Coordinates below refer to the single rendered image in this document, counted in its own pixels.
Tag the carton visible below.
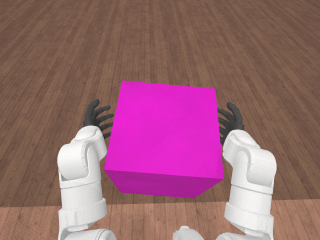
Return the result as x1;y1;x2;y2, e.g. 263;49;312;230
104;80;224;198

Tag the robot left upper arm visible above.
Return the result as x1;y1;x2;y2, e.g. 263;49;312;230
65;228;117;240

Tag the left robot hand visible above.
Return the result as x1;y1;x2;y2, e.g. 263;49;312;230
83;99;114;139

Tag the right robot hand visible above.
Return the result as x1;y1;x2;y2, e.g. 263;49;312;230
217;102;245;146

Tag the robot right forearm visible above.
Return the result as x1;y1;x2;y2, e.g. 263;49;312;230
222;129;277;240

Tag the right robot thigh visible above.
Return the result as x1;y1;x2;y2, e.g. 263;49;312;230
172;228;204;240

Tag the robot left forearm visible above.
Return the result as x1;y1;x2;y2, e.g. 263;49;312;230
57;125;108;240

